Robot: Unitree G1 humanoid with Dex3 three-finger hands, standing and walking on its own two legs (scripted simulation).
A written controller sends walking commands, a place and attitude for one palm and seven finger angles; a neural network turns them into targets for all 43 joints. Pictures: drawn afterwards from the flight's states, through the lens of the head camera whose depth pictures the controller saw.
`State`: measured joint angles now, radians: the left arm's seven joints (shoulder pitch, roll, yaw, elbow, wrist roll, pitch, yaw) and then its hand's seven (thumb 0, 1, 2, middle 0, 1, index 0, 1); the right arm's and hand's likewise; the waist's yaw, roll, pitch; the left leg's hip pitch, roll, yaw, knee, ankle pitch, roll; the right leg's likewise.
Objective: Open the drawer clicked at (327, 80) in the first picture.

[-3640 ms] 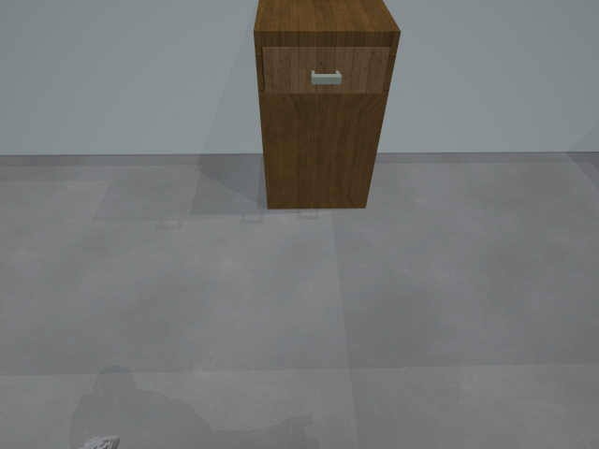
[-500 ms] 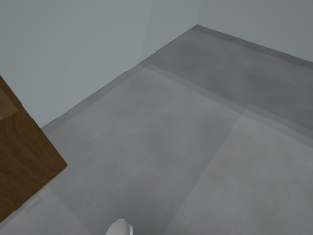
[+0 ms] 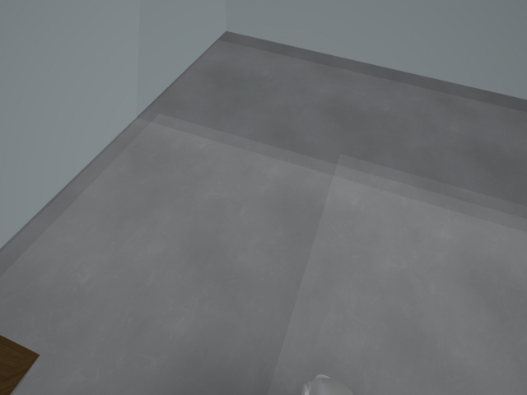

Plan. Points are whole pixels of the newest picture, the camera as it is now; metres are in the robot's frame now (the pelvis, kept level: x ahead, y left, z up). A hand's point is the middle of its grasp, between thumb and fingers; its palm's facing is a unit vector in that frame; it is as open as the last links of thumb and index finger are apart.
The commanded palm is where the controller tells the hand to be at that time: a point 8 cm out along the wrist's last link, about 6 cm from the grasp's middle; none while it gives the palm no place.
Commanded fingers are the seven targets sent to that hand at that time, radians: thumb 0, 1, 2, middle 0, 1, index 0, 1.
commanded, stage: turn to face it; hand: left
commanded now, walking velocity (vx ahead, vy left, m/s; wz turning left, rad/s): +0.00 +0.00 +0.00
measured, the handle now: out of the picture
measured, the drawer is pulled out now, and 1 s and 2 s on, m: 0.00 0.00 0.00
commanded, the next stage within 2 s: none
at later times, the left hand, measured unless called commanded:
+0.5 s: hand out of the picture +0.12 +0.16 -0.18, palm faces +0.16 -0.98 -0.15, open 7.4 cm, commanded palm none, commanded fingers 0.00 0.90 0.90 -0.20 -0.30 -0.20 -0.30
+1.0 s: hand out of the picture -0.01 +0.16 -0.15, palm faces +0.46 -0.83 -0.31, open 7.4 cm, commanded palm none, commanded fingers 0.00 0.90 0.90 -0.20 -0.30 -0.20 -0.30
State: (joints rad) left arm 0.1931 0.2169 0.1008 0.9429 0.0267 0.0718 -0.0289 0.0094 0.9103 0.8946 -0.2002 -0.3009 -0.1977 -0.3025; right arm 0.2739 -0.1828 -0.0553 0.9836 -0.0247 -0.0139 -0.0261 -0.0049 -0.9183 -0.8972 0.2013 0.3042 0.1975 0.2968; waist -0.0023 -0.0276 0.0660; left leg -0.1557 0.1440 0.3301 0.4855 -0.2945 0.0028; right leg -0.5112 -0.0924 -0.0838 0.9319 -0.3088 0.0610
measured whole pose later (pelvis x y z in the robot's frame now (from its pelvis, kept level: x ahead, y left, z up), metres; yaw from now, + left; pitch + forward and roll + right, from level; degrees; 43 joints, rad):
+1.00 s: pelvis +0.01 -0.07 -0.01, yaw +26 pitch +0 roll +0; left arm 0.21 0.21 0.06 0.89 0.02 0.03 0.02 0.01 0.91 0.89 -0.20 -0.30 -0.20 -0.30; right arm 0.17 -0.28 -0.11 0.91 -0.02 0.08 0.02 0.00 -0.90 -0.90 0.20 0.30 0.20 0.30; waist 0.00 0.06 0.04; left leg -0.49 -0.04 -0.07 0.81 -0.38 -0.02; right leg -0.26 -0.05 -0.08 0.58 -0.32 0.01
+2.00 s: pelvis +0.00 -0.09 +0.00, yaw +63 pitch +0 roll +2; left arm 0.22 0.18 0.02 0.88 0.03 0.01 0.02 0.01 0.90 0.89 -0.21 -0.30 -0.21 -0.30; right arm 0.18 -0.27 -0.09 0.96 -0.02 0.09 0.03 0.00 -0.90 -0.90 0.20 0.30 0.19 0.30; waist -0.01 0.02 0.07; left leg -0.45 0.03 0.01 1.05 -0.39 -0.08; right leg -0.20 -0.12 -0.19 0.50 -0.29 0.00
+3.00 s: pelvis +0.04 +0.01 +0.01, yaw +73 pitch -1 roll +0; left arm 0.44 0.11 0.02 1.14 0.02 -0.06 0.02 0.00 0.92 0.89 -0.20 -0.30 -0.20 -0.30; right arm 0.29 -0.19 -0.07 1.09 -0.03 0.02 0.01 0.00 -0.91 -0.90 0.20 0.30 0.19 0.30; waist 0.00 0.03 0.01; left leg -0.57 0.12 0.05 0.97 -0.19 -0.03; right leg 0.00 0.00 -0.14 0.29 -0.28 -0.04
